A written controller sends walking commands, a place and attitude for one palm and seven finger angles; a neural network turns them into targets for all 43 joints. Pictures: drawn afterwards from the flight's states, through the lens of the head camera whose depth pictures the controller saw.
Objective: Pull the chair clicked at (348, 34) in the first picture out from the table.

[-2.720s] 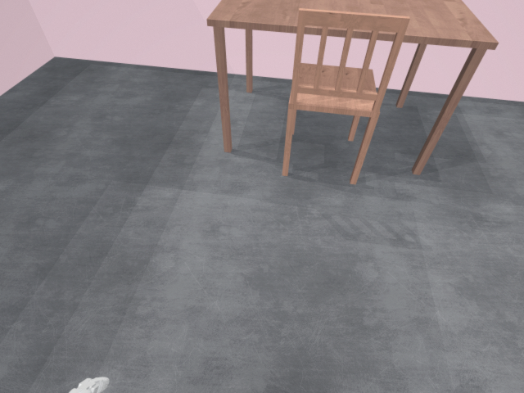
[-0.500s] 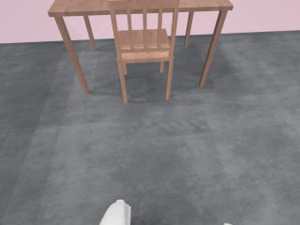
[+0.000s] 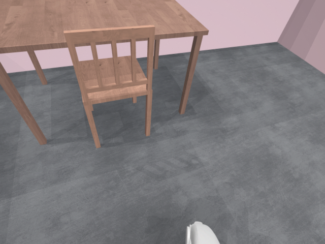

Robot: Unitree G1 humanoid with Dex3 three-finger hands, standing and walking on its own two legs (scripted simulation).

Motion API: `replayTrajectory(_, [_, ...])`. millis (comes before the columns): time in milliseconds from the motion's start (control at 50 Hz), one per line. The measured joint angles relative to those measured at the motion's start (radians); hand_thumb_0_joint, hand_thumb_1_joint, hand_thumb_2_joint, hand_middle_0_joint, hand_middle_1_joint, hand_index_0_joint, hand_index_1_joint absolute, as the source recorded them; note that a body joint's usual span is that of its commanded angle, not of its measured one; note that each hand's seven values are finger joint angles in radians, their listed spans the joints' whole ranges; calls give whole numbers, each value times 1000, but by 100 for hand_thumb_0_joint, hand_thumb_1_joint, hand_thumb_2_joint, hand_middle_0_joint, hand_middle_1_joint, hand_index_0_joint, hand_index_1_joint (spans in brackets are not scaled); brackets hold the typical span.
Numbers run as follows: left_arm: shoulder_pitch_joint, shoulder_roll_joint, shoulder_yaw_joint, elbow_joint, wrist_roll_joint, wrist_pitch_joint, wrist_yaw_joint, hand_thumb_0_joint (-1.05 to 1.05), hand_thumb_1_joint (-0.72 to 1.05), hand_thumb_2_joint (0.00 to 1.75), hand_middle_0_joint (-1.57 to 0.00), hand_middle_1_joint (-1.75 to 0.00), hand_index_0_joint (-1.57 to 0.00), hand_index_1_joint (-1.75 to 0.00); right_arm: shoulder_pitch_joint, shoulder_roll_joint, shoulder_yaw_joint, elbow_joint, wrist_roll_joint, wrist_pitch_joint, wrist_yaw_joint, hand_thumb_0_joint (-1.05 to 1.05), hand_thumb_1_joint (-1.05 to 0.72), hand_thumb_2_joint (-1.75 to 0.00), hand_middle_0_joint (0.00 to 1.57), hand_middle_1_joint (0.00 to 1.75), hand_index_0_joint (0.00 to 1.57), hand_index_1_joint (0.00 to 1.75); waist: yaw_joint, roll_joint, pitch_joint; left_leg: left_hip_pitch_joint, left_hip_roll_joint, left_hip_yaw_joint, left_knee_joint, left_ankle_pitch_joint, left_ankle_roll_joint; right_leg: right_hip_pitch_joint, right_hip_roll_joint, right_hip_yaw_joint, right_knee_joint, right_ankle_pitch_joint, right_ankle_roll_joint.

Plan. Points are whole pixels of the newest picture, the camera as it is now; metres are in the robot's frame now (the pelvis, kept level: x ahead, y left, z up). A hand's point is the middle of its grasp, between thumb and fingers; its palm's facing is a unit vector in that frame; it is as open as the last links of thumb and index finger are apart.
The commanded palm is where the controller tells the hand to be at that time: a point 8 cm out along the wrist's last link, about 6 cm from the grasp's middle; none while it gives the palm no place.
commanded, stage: walk to a spot facing it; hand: left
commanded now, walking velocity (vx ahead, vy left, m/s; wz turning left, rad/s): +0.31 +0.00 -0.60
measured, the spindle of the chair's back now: (115, 63) +0.94 +0.29 -0.10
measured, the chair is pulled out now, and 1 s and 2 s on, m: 0.00 0.00 0.00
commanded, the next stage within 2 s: turn to face it in 0.44 s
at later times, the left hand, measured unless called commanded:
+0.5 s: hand (126, 190) +0.31 +0.13 -0.18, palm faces -0.26 -0.94 -0.23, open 7.3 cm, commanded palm none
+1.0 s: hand (129, 155) +0.45 +0.14 -0.18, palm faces -0.18 -0.97 -0.17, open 7.4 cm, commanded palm none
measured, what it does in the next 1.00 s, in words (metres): walks ahead: right foot, then left foot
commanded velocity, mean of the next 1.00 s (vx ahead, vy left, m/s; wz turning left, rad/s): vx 0.13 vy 0.00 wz -0.01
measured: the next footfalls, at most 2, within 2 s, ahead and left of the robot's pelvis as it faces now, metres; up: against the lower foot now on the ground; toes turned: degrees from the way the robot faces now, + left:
right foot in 0.30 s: +0.24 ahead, -0.11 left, +0.00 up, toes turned -19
left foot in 0.76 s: +0.44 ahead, +0.04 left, +0.00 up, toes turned -12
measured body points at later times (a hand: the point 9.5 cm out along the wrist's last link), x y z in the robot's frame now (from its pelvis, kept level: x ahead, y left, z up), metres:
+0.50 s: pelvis +0.21 -0.05 -0.01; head +0.25 -0.06 +0.44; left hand +0.33 +0.18 -0.16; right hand +0.19 -0.28 -0.16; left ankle +0.24 +0.12 -0.64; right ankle +0.21 -0.09 -0.74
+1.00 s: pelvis +0.34 -0.02 +0.00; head +0.38 -0.01 +0.44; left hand +0.46 +0.19 -0.17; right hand +0.35 -0.27 -0.14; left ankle +0.40 +0.05 -0.74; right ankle +0.28 -0.17 -0.67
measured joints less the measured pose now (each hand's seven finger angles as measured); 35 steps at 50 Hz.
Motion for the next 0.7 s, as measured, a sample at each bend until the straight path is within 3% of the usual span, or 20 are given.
replayTrajectory(120, [-53,-23,-14,1,-2,17,-12,0,91,90,-20,-30,-19,-30,84,29,16,25,-7,3,0,0,-92,-90,20,30,20,30,-40,20,31,103,5,58,-47,-56,-23,36,6,-72,-220,11,-8])
replayTrajectory(220, [-100,-50,-30,-8,-5,12,-16,0,91,90,-20,-30,-19,-30,126,56,25,42,-13,17,5,0,-91,-89,20,30,20,30,-71,42,71,162,34,110,-23,-135,-60,126,57,-148,-411,-85,-55])
replayTrajectory(260, [-109,-56,-35,-18,-5,-1,-16,0,91,90,-20,-30,-19,-30,139,65,26,50,-12,26,9,0,-91,-89,20,30,20,30,-71,49,81,163,62,130,50,-180,-79,179,91,-174,-468,-130,-84])
replayTrajectory(300, [-97,-52,-39,-29,-3,-27,-18,0,91,90,-20,-30,-19,-30,156,74,26,54,-5,39,18,0,-91,-89,20,30,20,30,-58,35,75,113,104,136,255,-204,-95,274,112,-189,-558,-118,-121])
replayTrajectory(320, [-88,-50,-38,-33,-5,-43,-14,0,91,90,-20,-30,-19,-30,151,74,26,53,2,50,23,0,-90,-89,20,30,20,30,-42,33,71,44,125,95,438,-196,-103,278,122,-182,-545,-122,-140])
replayTrajectory(360, [-68,-44,-36,-33,-21,-57,-1,0,90,89,-20,-30,-19,-30,95,68,20,42,8,69,24,1,-90,-89,20,30,20,30,-33,35,86,-119,120,-64,788,-204,-108,294,147,-163,-508,-170,-160])
replayTrajectory(380, [-53,-39,-36,-28,-26,-56,5,0,90,89,-20,-30,-20,-30,60,64,15,26,7,74,24,1,-90,-89,21,30,20,30,-35,35,90,-192,114,-126,893,-172,-110,318,157,-154,-522,-180,-161])
replayTrajectory(420, [-17,-29,-33,-11,-30,-55,18,0,91,89,-20,-30,-20,-30,-13,54,9,-15,1,73,24,1,-91,-89,20,30,20,30,-35,32,84,-318,121,-203,963,-103,-115,367,174,-129,-582,-170,-146])
replayTrajectory(480, [33,-17,-29,17,-24,-60,30,0,91,89,-21,-30,-20,-30,-124,31,0,-87,-7,67,20,1,-91,-89,20,30,20,30,-31,39,63,-462,146,-265,887,-50,-129,418,188,-82,-664,-147,-145])
replayTrajectory(560, [78,-16,-28,37,-18,-62,24,0,91,89,-20,-30,-20,-30,-242,-10,-11,-160,-9,61,23,1,-92,-89,20,30,20,30,-11,60,42,-552,158,-298,706,22,-148,453,185,-25,-715,-148,-130])
replayTrajectory(640, [102,-17,-31,38,-16,-66,29,0,91,89,-20,-30,-20,-30,-310,-33,-5,-179,-9,59,27,0,-92,-90,20,30,20,30,15,71,33,-542,132,-295,544,63,-145,493,176,4,-735,-174,-108])
replayTrajectory(700, [112,-20,-40,43,-15,-67,41,0,91,89,-20,-30,-20,-30,-321,-32,7,-159,-5,58,29,0,-92,-90,20,30,20,30,31,71,22,-467,92,-266,404,71,-131,537,168,3,-737,-212,-89])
